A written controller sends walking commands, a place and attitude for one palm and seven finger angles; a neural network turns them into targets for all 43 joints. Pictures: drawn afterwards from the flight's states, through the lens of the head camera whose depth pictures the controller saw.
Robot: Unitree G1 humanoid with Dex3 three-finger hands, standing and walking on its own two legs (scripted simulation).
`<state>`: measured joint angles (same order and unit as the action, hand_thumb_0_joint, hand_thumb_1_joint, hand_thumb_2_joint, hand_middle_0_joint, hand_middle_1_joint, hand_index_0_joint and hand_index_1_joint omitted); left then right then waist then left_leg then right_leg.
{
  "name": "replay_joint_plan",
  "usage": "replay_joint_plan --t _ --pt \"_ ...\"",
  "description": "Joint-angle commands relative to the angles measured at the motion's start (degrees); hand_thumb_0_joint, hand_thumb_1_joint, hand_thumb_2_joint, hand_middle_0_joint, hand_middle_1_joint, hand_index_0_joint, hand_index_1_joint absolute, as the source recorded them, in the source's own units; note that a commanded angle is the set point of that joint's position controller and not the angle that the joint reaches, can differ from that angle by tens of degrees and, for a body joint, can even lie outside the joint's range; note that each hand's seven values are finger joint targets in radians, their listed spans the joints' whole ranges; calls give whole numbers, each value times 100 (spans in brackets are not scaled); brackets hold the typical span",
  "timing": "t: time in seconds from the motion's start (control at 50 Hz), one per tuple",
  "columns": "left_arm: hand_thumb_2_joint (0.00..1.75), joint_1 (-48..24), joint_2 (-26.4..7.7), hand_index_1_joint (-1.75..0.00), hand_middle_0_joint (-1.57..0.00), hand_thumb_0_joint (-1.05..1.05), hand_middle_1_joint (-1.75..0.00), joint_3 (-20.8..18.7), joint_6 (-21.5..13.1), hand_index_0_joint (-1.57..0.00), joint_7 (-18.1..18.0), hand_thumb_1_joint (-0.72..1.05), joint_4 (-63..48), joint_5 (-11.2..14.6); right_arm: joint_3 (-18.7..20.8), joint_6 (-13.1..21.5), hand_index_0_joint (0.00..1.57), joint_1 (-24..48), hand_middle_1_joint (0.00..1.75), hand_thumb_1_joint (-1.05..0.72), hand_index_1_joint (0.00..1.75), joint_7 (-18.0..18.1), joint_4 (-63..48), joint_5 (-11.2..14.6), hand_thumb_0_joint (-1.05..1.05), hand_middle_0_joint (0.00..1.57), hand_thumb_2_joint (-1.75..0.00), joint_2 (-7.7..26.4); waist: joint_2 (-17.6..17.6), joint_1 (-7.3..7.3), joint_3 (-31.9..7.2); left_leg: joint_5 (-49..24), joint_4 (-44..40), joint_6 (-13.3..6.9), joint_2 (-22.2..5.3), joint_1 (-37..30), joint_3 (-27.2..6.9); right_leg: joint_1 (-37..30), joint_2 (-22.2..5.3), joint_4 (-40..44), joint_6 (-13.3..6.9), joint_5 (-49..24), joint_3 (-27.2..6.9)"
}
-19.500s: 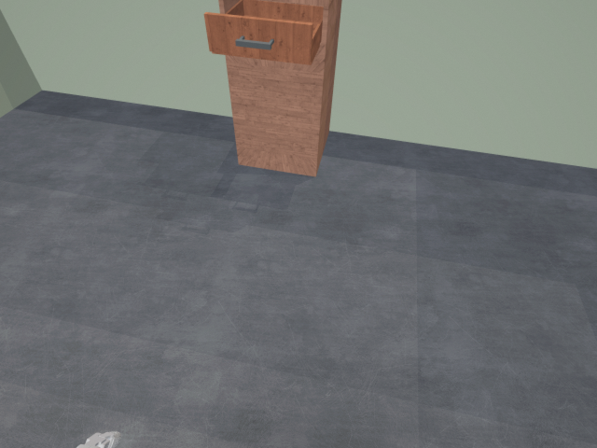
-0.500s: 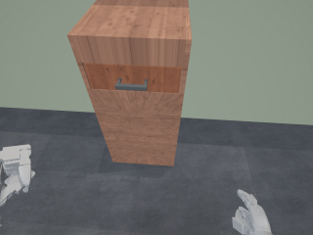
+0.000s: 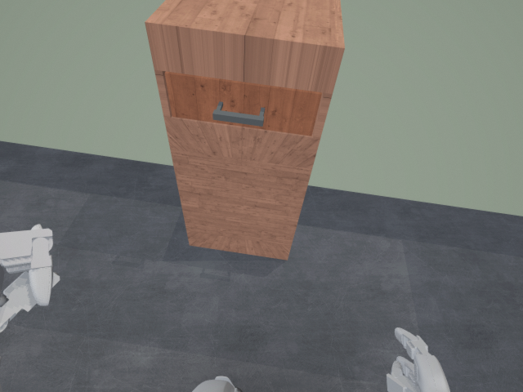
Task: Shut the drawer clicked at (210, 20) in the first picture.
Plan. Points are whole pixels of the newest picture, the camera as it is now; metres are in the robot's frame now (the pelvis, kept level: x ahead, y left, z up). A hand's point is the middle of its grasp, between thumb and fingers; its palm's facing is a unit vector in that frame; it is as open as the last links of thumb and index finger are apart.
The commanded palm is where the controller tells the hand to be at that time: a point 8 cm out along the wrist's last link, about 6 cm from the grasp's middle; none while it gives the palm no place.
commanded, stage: step back with the hand held close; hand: left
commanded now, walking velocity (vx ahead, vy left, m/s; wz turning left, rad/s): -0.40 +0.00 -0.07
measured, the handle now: (239, 113) +0.74 +0.09 +0.00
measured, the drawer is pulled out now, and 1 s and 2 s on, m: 0.00 0.00 0.00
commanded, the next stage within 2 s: stop stepping back and stand still in 0.32 s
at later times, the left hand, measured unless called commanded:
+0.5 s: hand out of the picture +0.11 +0.24 +0.19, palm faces +0.18 -0.89 -0.41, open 3.3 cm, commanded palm +0.06 +0.30 +0.19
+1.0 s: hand out of the picture +0.01 +0.36 +0.18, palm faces +0.33 -0.89 -0.33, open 3.3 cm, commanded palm -0.05 +0.39 +0.19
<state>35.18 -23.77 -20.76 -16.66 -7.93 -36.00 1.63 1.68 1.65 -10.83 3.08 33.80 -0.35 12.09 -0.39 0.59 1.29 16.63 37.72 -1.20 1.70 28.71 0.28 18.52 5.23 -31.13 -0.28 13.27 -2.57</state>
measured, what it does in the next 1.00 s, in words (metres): walks backwards: right foot, then left foot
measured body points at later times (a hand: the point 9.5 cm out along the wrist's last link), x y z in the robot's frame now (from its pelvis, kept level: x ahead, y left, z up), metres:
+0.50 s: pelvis -0.12 +0.05 -0.01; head -0.09 +0.09 +0.44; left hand +0.09 +0.29 +0.21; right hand +0.05 -0.19 -0.07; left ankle +0.08 +0.06 -0.72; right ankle -0.28 -0.08 -0.73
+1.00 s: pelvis -0.23 +0.14 -0.01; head -0.23 +0.18 +0.44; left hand -0.01 +0.40 +0.20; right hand -0.13 -0.14 -0.07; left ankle -0.20 +0.25 -0.73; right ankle -0.21 -0.01 -0.69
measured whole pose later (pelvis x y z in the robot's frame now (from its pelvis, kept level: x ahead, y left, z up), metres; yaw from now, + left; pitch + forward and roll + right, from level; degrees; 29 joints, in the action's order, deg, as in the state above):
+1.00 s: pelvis -0.23 +0.14 -0.01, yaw -9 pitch +0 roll -2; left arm 27.6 -22.3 -23.4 -12.3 -10.0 -33.3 0.2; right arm 1.3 6.9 -15.0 5.1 37.8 -1.4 11.9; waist 3.9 0.7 -2.1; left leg 21.2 39.2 -0.1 -2.9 18.6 1.0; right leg 28.2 -2.6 -52.7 -1.4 28.3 3.5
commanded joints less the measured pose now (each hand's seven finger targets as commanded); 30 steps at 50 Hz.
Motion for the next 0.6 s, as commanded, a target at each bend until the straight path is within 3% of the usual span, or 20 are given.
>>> replay_joint_plan --t 0.0,0.02,0.04,0.06,0.1,0.14,0.18,0.28,0.34,0.36,0.38,0.42,0.44,0.46,0.48,0.5,0.52,0.54,0.56,0.58 --pt "90 -237 -1033 -160 -140 0 -160 -838 -254 -140 -173 90 -893 71 232 238 20 478 30 -90 30 134 -845 11 0 20 -90 685 -96 148 -171 21 -932 -88 -531 -1386 -783 1376 -978 937 -295 355 -819" --pt "90 -278 -1004 -160 -140 0 -160 -820 -275 -140 -148 90 -979 64 198 281 20 545 30 -90 30 169 -900 -12 0 20 -90 754 -802 109 -128 87 -1807 -256 -939 -710 -1288 747 -411 289 -74 375 -407" --pt "90 -221 -1085 -160 -140 0 -160 -954 -322 -140 -126 90 -964 26 208 382 20 611 30 -90 30 182 -951 -13 0 20 -90 790 -1451 48 -393 1154 -2716 -562 -1660 191 -2009 -309 24 -939 66 474 -39" --pt "90 -177 -1077 -160 -140 0 -160 -1042 -326 -140 -97 90 -924 -2 217 471 20 623 30 -90 30 180 -972 -72 0 20 -90 793 -1645 0 -565 2314 -3352 -809 -2171 963 -2499 -999 202 -2178 72 1013 -100" --pt "90 -301 -1155 -160 -140 0 -160 -1170 -340 -140 -68 90 -1086 -64 248 562 20 568 30 -90 30 112 -931 -144 0 20 -90 776 -1299 -48 -689 2758 -3620 -768 -2422 1554 -2465 -1353 295 -3680 69 1192 -204" --pt "90 -348 -949 -160 -140 0 -160 -934 -287 -140 -63 90 -1420 31 300 647 20 518 30 -90 30 23 -845 -137 0 20 -90 744 -723 -124 -945 1629 -3114 -567 -2024 154 -1620 -526 160 -3353 41 1360 -12" --pt "90 -197 -846 -160 -140 0 -160 -781 -224 -140 -76 90 -1624 110 310 730 20 528 30 -90 30 -29 -826 -76 0 20 -90 710 -812 -195 -1339 1173 -3014 -350 -1743 -874 -1145 -321 105 -2710 24 1588 344" --pt "90 -210 -849 -160 -140 0 -160 -609 -202 -140 -36 90 -1518 217 202 863 20 197 30 -90 30 -69 -425 -166 0 20 -90 567 -1547 -94 -1704 410 -3449 460 -1436 -2423 -672 -338 223 -821 -191 2249 860" --pt "90 -322 -950 -160 -140 0 -160 -702 -272 -140 4 90 -1402 312 170 821 20 78 30 -90 30 -91 -315 -249 0 20 -90 504 -1471 -112 -1858 -714 -3074 778 -1313 -2913 -357 -557 121 661 -343 2073 872" --pt "90 -367 -1057 -160 -140 0 -160 -820 -305 -140 8 90 -1409 339 149 767 20 74 30 -90 30 -93 -310 -242 0 20 -90 485 -1181 -138 -1804 -1125 -2379 702 -1123 -3151 -48 -379 -97 1465 -395 1606 729" --pt "90 -312 -1206 -160 -140 0 -160 -938 -303 -140 5 90 -1452 324 144 684 20 -37 30 -90 30 -109 -232 -209 0 20 -90 440 -558 -76 -1858 -1339 -1370 627 -881 -3402 172 65 -681 1899 -560 1045 289" --pt "90 -410 -1519 -160 -140 0 -160 -1190 -309 -140 16 90 -1557 405 44 598 20 245 30 -90 30 -12 -392 -105 0 20 -90 392 571 -16 -1058 -452 452 403 -471 -2958 90 1198 -1906 2409 -688 108 -353" --pt "90 -361 -1640 -160 -140 0 -160 -1323 -254 -140 -1 90 -1646 394 -48 653 20 468 30 -90 30 16 -580 -124 0 20 -90 426 621 -118 -853 -35 1072 378 -261 -2320 206 1130 -2144 2142 -893 -133 -234" --pt "90 -490 -1740 -160 -140 0 -160 -1411 -189 -140 -20 90 -1539 364 -102 707 20 540 30 -90 30 -19 -613 -193 0 20 -90 422 690 -94 -922 -21 1222 405 -454 -1983 84 988 -2325 1878 -1048 255 -308" --pt "90 -895 -1162 -160 -140 0 -160 -853 -103 -140 113 90 -1435 336 40 706 20 532 30 -90 30 -10 -540 -52 0 20 -90 514 1381 -37 -827 -42 1436 339 -238 -1841 -32 793 -1917 1597 -1055 541 67" --pt "90 -536 -1027 -160 -140 0 -160 -863 157 -140 121 90 -1047 294 87 705 20 501 30 -90 30 77 -599 50 0 20 -90 593 1300 103 -304 -402 746 224 -428 -1790 -146 767 -1678 1199 -927 268 314" --pt "90 -401 -872 -160 -140 0 -160 -772 349 -140 122 90 -868 350 6 670 20 351 30 -90 30 136 -568 92 0 20 -90 566 569 270 -225 -679 -277 159 -418 -2159 -67 805 -1271 384 -511 447 752" --pt "90 -433 -871 -160 -140 0 -160 -780 470 -140 127 90 -739 374 -7 698 20 356 30 -90 30 184 -615 94 0 20 -90 692 -966 222 -33 -784 -1391 -28 -637 -2146 -859 922 -606 -610 -109 1007 835" --pt "90 -741 -881 -160 -140 0 -160 -776 462 -140 90 90 -754 370 -30 784 20 361 30 -90 30 174 -626 45 0 20 -90 770 -2040 169 3 -143 -2609 -282 -1379 -1627 -2449 615 -139 -1669 51 1891 601" --pt "90 -897 -1137 -160 -140 0 -160 -907 361 -140 57 90 -804 301 -86 892 20 513 30 -90 30 137 -613 -15 0 20 -90 679 -2022 77 -209 1871 -3490 116 -1564 -1010 -2989 52 -124 -2343 -86 2202 148"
